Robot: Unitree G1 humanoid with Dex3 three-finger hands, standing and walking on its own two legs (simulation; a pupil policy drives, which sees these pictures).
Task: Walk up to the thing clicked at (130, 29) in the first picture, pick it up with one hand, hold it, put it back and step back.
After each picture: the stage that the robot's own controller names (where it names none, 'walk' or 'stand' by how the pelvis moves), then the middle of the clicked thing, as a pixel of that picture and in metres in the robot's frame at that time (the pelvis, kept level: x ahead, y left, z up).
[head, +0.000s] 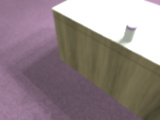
stand; (129, 32) +0.79 -0.26 -0.10
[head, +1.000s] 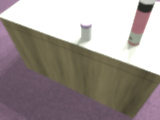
walk; (86, 30) +0.72 +0.04 -0.07
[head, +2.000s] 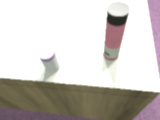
rise first; (49, 59) +0.45 +0.18 -0.04
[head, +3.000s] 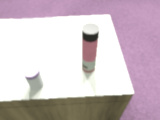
stand; (34, 78) +0.43 +0.24 -0.08
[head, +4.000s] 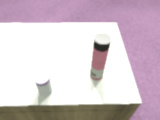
stand; (43, 84) +0.41 +0.19 -0.10
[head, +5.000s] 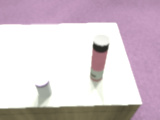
stand; (43, 85) +0.41 +0.20 -0.10
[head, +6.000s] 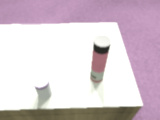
stand; (43, 87) +0.40 +0.20 -0.10
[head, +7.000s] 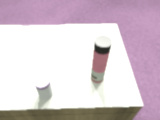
stand; (43, 87) +0.40 +0.19 -0.10
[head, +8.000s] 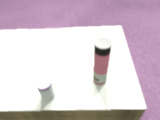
rise first; (46, 89) +0.39 +0.21 -0.10
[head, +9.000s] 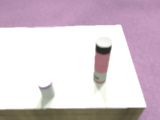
go down; (46, 87) +0.40 +0.21 -0.10
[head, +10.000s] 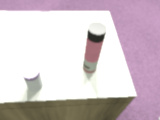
go down; (32, 78) +0.41 +0.20 -0.07
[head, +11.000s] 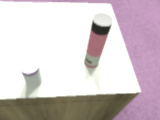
go down; (31, 73) +0.41 +0.19 -0.04
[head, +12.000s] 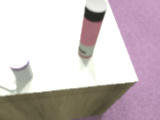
close in; (21, 67) +0.41 +0.20 -0.02
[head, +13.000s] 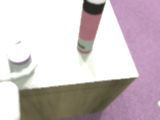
close; (23, 62) +0.42 +0.19 +0.00
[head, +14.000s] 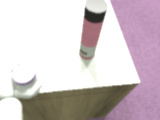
lift; (27, 81) +0.35 +0.18 -0.01
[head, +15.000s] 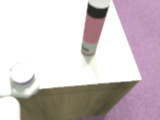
lift; (26, 80) +0.36 +0.19 -0.01
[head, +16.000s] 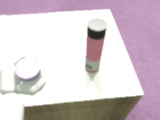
hold; (31, 76) +0.34 +0.17 +0.08
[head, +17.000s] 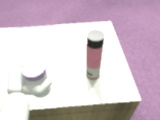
hold; (37, 79) +0.32 +0.16 +0.10
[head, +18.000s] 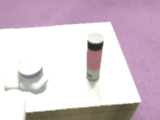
crouch; (34, 76) +0.33 +0.17 +0.10
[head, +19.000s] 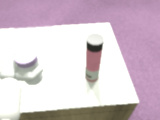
crouch; (30, 67) +0.37 +0.19 +0.09
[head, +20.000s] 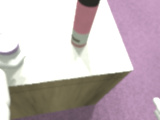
lower; (10, 52) +0.45 +0.20 +0.00
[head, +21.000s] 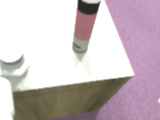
lower; (15, 62) +0.42 +0.20 +0.00
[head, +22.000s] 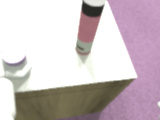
lower; (18, 63) +0.42 +0.20 +0.00
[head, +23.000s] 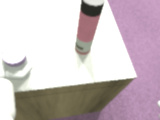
lower; (18, 64) +0.41 +0.20 -0.01
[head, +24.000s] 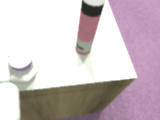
loosen; (24, 67) +0.40 +0.18 -0.01
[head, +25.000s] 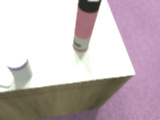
withdraw; (19, 66) +0.40 +0.19 +0.00
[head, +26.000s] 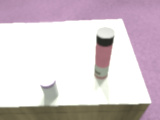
sink last; (49, 86) +0.38 +0.18 -0.05
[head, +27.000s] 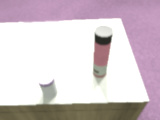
stand; (48, 85) +0.39 +0.18 -0.05
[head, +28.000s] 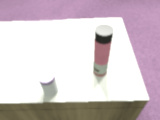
stand; (48, 83) +0.40 +0.19 -0.05
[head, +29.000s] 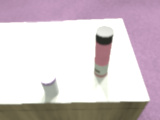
stand; (49, 84) +0.40 +0.19 -0.06
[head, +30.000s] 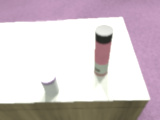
stand; (50, 83) +0.40 +0.19 -0.06
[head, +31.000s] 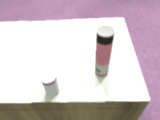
stand; (50, 83) +0.40 +0.19 -0.06
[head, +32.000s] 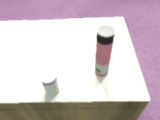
stand; (50, 83) +0.40 +0.18 -0.06
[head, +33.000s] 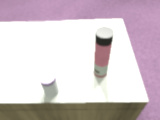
stand; (49, 84) +0.39 +0.19 -0.07
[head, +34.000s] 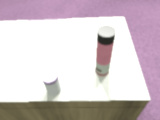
stand; (51, 83) +0.40 +0.18 -0.07
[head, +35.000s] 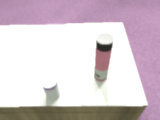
stand; (51, 88) +0.39 +0.18 -0.09
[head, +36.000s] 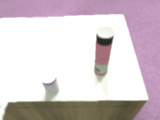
rise first; (50, 83) +0.40 +0.18 -0.09
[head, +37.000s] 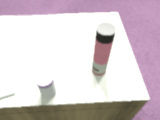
sink last; (46, 85) +0.37 +0.17 -0.05
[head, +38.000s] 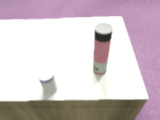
stand; (48, 81) +0.40 +0.19 -0.05
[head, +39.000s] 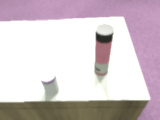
stand; (50, 82) +0.40 +0.19 -0.05
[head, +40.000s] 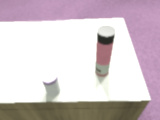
stand; (51, 83) +0.40 +0.18 -0.06
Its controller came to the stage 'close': yes
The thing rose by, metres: 0.21
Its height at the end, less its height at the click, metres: +0.00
